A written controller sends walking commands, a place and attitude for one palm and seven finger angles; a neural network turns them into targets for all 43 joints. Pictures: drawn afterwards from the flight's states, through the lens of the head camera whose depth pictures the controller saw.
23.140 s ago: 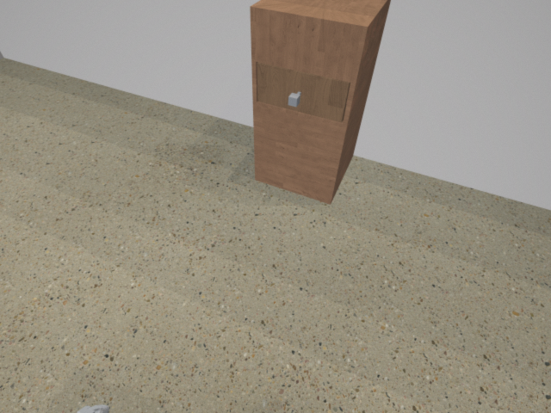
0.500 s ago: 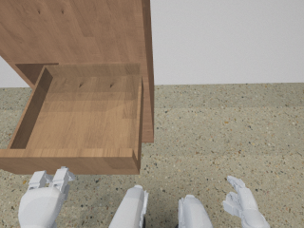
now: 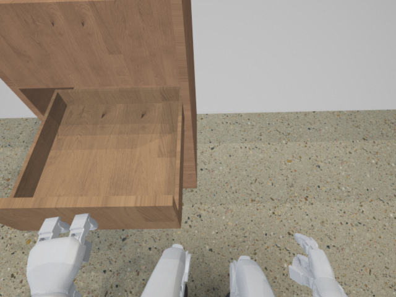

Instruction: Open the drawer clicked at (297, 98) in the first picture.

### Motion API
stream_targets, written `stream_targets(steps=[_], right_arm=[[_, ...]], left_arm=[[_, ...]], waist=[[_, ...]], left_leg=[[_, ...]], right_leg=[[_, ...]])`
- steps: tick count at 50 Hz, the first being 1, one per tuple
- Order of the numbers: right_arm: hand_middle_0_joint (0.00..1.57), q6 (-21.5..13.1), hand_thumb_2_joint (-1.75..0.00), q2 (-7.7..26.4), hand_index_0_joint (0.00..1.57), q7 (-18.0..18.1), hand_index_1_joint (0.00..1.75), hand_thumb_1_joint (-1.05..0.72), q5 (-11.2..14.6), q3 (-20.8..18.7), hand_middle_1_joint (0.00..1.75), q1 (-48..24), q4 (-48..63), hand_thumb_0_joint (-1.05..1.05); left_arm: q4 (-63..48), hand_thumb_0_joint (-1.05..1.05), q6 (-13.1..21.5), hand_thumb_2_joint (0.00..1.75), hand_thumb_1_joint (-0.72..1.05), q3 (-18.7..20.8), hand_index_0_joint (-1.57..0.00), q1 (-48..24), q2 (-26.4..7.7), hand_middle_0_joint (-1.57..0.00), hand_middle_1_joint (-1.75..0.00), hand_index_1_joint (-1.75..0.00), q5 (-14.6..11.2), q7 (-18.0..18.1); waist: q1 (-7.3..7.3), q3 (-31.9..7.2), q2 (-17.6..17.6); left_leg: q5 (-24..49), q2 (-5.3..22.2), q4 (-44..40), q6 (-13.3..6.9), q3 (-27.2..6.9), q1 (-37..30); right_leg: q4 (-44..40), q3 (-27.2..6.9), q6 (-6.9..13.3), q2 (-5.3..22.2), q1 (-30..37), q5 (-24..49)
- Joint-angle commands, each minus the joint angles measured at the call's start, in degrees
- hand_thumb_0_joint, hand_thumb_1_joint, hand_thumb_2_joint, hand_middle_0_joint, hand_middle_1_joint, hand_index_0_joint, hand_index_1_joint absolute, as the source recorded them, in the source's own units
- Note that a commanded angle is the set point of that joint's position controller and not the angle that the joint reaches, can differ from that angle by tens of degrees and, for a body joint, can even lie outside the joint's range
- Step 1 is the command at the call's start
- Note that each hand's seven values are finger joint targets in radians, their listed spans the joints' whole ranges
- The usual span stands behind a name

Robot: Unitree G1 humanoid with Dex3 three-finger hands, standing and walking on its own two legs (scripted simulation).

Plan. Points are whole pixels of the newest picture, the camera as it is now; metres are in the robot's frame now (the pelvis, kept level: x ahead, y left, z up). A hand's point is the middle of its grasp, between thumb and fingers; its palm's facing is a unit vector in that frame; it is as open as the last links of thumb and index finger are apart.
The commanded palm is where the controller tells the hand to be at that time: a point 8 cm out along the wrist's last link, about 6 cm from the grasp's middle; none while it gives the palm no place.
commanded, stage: lift the hand off the handle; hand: left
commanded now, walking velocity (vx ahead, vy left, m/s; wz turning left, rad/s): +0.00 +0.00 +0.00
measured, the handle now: (80, 240) +0.21 +0.27 -0.05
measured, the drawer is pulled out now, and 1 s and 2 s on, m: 0.30 0.30 0.30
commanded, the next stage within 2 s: none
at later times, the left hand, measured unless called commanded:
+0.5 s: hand (59, 258) +0.17 +0.28 -0.01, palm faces -0.07 -0.07 -1.00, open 13.6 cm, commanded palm +0.17 +0.27 +0.05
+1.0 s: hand (46, 255) +0.17 +0.28 +0.03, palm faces -0.06 -0.07 -1.00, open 13.8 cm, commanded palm +0.16 +0.27 +0.09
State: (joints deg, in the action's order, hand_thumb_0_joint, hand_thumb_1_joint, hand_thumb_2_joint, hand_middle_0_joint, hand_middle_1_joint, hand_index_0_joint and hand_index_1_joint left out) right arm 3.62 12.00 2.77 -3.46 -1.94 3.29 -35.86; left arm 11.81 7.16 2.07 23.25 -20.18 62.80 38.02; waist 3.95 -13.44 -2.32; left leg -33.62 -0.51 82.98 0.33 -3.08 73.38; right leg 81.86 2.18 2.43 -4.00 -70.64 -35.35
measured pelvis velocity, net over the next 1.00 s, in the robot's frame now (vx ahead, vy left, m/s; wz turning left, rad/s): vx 0.03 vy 0.01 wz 0.01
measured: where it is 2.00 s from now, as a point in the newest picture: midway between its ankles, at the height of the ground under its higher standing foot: outside the picture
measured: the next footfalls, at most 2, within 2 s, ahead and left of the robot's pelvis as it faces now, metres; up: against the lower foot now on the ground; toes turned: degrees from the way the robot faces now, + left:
none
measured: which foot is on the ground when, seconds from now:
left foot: down 0.00-1.00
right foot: down 0.00-1.00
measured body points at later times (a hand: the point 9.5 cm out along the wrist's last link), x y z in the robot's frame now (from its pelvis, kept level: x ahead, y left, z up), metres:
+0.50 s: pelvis +0.01 +0.01 +0.03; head +0.09 +0.00 +0.48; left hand +0.17 +0.28 +0.05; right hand +0.24 -0.22 -0.07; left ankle +0.05 +0.12 -0.58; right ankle +0.03 -0.10 -0.58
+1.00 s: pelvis +0.03 +0.01 +0.06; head +0.08 -0.01 +0.51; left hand +0.17 +0.28 +0.09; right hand +0.24 -0.22 -0.04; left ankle +0.05 +0.12 -0.58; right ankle +0.03 -0.10 -0.58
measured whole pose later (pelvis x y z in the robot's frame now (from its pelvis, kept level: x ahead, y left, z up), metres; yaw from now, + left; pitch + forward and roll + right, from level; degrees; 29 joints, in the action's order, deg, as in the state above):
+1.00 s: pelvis +0.03 +0.01 +0.06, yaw +0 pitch +18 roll -2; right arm 5.0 13.1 0.4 -2.8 -1.8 7.5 -31.4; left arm 4.3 5.6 1.9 31.6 -20.8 60.2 33.2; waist 3.6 -12.9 -3.2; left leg -30.6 -0.7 68.3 -0.6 -2.4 55.6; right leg 66.6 0.8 1.7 -3.6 -52.7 -31.9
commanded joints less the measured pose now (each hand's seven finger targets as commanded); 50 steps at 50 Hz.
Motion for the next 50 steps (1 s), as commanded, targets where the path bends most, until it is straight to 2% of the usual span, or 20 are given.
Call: stream_targets(steps=[1,2,6,13,16,19,20,25,29,32,33,34,35,38,39,45,46,47,49,50], right_arm=[[0.20,-2.51,-0.90,6.97,0.20,0.91,0.30,-0.90,-0.16,-2.11,0.30,-4.38,8.21,0.00],[0.20,-2.48,-0.90,6.99,0.20,0.83,0.30,-0.90,-0.13,-2.16,0.30,-3.96,8.25,0.00],[0.20,-2.80,-0.90,7.25,0.20,0.71,0.30,-0.90,-0.12,-2.28,0.30,-3.83,8.42,0.00],[0.20,-3.11,-0.90,7.72,0.20,0.19,0.30,-0.90,-0.02,-2.30,0.30,-3.39,9.61,0.00],[0.20,-3.07,-0.90,7.71,0.20,0.14,0.30,-0.90,0.09,-2.21,0.30,-3.40,9.58,0.00],[0.20,-2.91,-0.90,7.72,0.20,-0.02,0.30,-0.90,0.16,-2.15,0.30,-2.97,10.14,0.00],[0.20,-2.83,-0.90,7.75,0.20,-0.02,0.30,-0.90,0.28,-2.28,0.30,-2.78,10.40,0.00],[0.20,-2.91,-0.90,7.77,0.20,-0.13,0.30,-0.90,0.25,-2.19,0.30,-2.29,10.86,0.00],[0.20,-2.91,-0.90,7.69,0.20,-0.52,0.30,-0.90,0.02,-2.16,0.30,-1.82,11.40,0.00],[0.20,-2.83,-0.90,7.69,0.20,-0.86,0.30,-0.90,0.04,-2.20,0.30,-1.66,11.70,0.00],[0.20,-2.64,-0.90,7.79,0.20,-0.91,0.30,-0.90,0.06,-2.20,0.30,-1.66,11.85,0.00],[0.20,-2.38,-0.90,7.72,0.20,-1.12,0.30,-0.90,-0.07,-2.10,0.30,-1.58,11.86,0.00],[0.20,-2.36,-0.90,7.56,0.20,-1.21,0.30,-0.90,0.06,-2.30,0.30,-1.41,12.12,0.00],[0.20,-1.76,-0.90,7.73,0.20,-1.37,0.30,-0.90,0.19,-2.13,0.30,-1.49,12.32,0.00],[0.20,-1.55,-0.90,7.60,0.20,-1.51,0.30,-0.90,0.12,-2.15,0.30,-1.53,12.35,0.00],[0.20,-1.28,-0.90,7.73,0.20,-1.53,0.30,-0.90,0.57,-2.16,0.30,-1.08,13.14,0.00],[0.20,-1.21,-0.90,7.74,0.20,-1.60,0.30,-0.90,0.50,-2.11,0.30,-0.91,13.14,0.00],[0.20,-1.15,-0.90,7.60,0.20,-1.51,0.30,-0.90,0.60,-2.17,0.30,-1.03,13.20,0.00],[0.20,-1.08,-0.90,7.55,0.20,-1.76,0.30,-0.90,0.56,-2.06,0.30,-1.08,13.33,0.00],[0.20,-1.08,-0.90,7.48,0.20,-1.76,0.30,-0.90,0.73,-2.22,0.30,-0.90,13.47,0.00]], left_arm=[[-10.48,0.00,-1.17,0.30,-0.50,8.00,-0.30,1.35,-11.18,-0.30,-1.20,-1.20,-1.21,3.27],[-9.05,0.00,-1.53,0.30,-0.50,8.05,-0.30,2.34,-10.88,-0.30,-1.20,-1.20,-1.34,3.20],[-10.16,0.00,-1.29,0.30,-0.50,7.58,-0.30,0.42,-10.81,-0.30,-1.20,-1.20,-1.10,3.23],[-11.99,0.00,-1.72,0.30,-0.50,7.10,-0.30,2.96,-10.64,-0.30,-1.20,-1.20,-1.57,2.47],[-12.11,0.00,-1.82,0.30,-0.50,5.58,-0.30,1.24,-9.85,-0.30,-1.20,-1.20,-1.69,1.82],[-12.69,0.00,-1.80,0.30,-0.50,6.14,-0.30,3.06,-10.36,-0.30,-1.20,-1.20,-1.76,1.26],[-12.38,0.00,-1.82,0.30,-0.50,5.71,-0.30,3.26,-9.95,-0.30,-1.20,-1.20,-1.72,1.05],[-13.22,0.00,-1.43,0.30,-0.50,5.27,-0.30,2.00,-9.69,-0.30,-1.20,-1.20,-1.71,0.56],[-16.07,0.00,-0.87,0.30,-0.50,6.37,-0.30,4.11,-10.94,-0.30,-1.20,-1.20,-1.51,0.49],[-16.53,0.00,-0.94,0.30,-0.50,5.29,-0.30,5.47,-9.71,-0.30,-1.20,-1.20,-2.02,0.11],[-16.70,0.00,-1.05,0.30,-0.50,6.71,-0.30,5.98,-10.82,-0.30,-1.20,-1.20,-1.97,0.03],[-16.98,0.00,-0.98,0.30,-0.50,6.44,-0.30,7.04,-10.56,-0.30,-1.20,-1.20,-1.68,-0.06],[-16.81,0.00,-1.20,0.30,-0.50,5.37,-0.30,8.16,-9.24,-0.30,-1.20,-1.20,-2.10,-0.33],[-16.63,0.00,-1.77,0.30,-0.50,6.42,-0.30,8.60,-10.22,-0.30,-1.20,-1.20,-2.36,-0.83],[-16.25,0.00,-1.77,0.30,-0.50,6.24,-0.30,9.72,-9.80,-0.30,-1.20,-1.20,-2.26,-0.99],[-16.94,0.00,-1.97,0.30,-0.50,5.26,-0.30,8.93,-9.52,-0.30,-1.20,-1.20,-2.85,-2.08],[-17.30,0.00,-1.70,0.30,-0.50,6.23,-0.30,9.06,-10.38,-0.30,-1.20,-1.20,-2.86,-2.17],[-16.59,0.00,-1.67,0.30,-0.50,6.37,-0.30,10.39,-10.23,-0.30,-1.20,-1.20,-2.86,-2.27],[-17.46,0.00,-1.22,0.30,-0.50,7.06,-0.30,10.93,-10.76,-0.30,-1.20,-1.20,-2.92,-2.40],[-17.41,0.00,-1.17,0.30,-0.50,6.47,-0.30,11.44,-10.13,-0.30,-1.20,-1.20,-2.98,-2.47]], waist=[[0.03,-15.38,-1.06],[-0.15,-14.29,0.32],[-0.41,-14.56,-0.76],[-0.34,-14.42,-2.31],[-1.28,-12.63,-1.20],[-0.69,-13.50,-1.30],[-1.07,-11.88,-0.98],[-1.63,-10.37,-1.21],[-0.65,-13.83,-2.81],[-1.29,-11.89,-2.31],[-0.96,-12.10,-2.29],[-0.64,-12.97,-2.40],[-1.01,-11.86,-1.79],[-0.98,-10.79,-1.36],[-0.75,-10.73,-0.22],[-1.34,-8.12,0.04],[-1.01,-9.15,0.67],[-0.81,-8.15,0.44],[-0.49,-8.92,-0.43],[-0.67,-7.34,-0.88]], left_leg=[[10.60,-1.04,-12.25,-2.83,1.66,-18.03],[10.03,-1.10,-12.69,-2.85,1.64,-17.63],[10.49,-1.03,-13.70,-2.86,1.69,-19.64],[12.96,-1.00,-16.19,-2.82,1.28,-23.13],[12.00,-0.93,-16.57,-2.92,1.45,-23.36],[13.09,-1.02,-17.61,-2.88,1.48,-24.72],[12.60,-0.96,-17.84,-2.93,1.43,-25.06],[12.49,-0.84,-18.96,-2.98,1.25,-26.03],[15.98,-0.92,-19.43,-2.84,1.53,-28.92],[16.54,-0.88,-19.91,-2.90,1.38,-29.14],[17.34,-0.73,-20.41,-2.88,1.21,-29.55],[18.06,-0.78,-20.36,-2.76,1.48,-30.09],[18.00,-0.78,-20.64,-2.91,1.58,-30.13],[17.50,-0.77,-21.76,-2.89,1.53,-29.76],[17.29,-0.78,-21.86,-2.86,1.86,-30.06],[15.20,-0.76,-23.73,-3.19,1.94,-30.67],[15.45,-0.86,-23.83,-3.13,2.22,-30.99],[15.28,-0.92,-24.11,-3.11,2.21,-30.77],[16.06,-0.87,-24.54,-3.03,2.35,-31.87],[16.05,-0.92,-24.90,-3.09,2.25,-31.86]], right_leg=[[-16.07,-1.76,0.68,0.98,9.87,9.41],[-16.60,-1.46,0.71,0.92,10.49,8.84],[-17.26,-1.19,0.68,0.99,10.37,8.99],[-18.60,-0.45,1.07,0.99,12.50,11.26],[-19.81,-0.49,0.68,1.14,12.41,10.78],[-20.24,-0.34,0.79,1.19,14.15,11.73],[-20.89,-0.35,0.85,0.98,13.81,11.39],[-21.95,0.08,0.77,1.02,14.01,11.12],[-21.57,0.10,0.87,1.05,15.78,13.97],[-22.46,0.33,0.87,0.97,16.56,15.20],[-22.64,0.19,1.05,0.87,17.07,15.75],[-22.26,0.21,0.94,0.91,17.04,16.26],[-23.00,0.36,0.95,0.91,18.02,17.11],[-23.90,0.15,0.97,0.89,19.07,16.89],[-24.06,0.04,0.77,0.94,19.12,16.93],[-26.55,-0.23,0.70,1.12,20.81,15.65],[-26.72,-0.44,0.55,1.26,21.26,15.77],[-27.01,-0.56,0.67,1.13,21.93,15.98],[-27.13,-0.57,0.67,1.20,22.08,16.22],[-27.44,-0.39,0.89,1.04,22.54,16.44]])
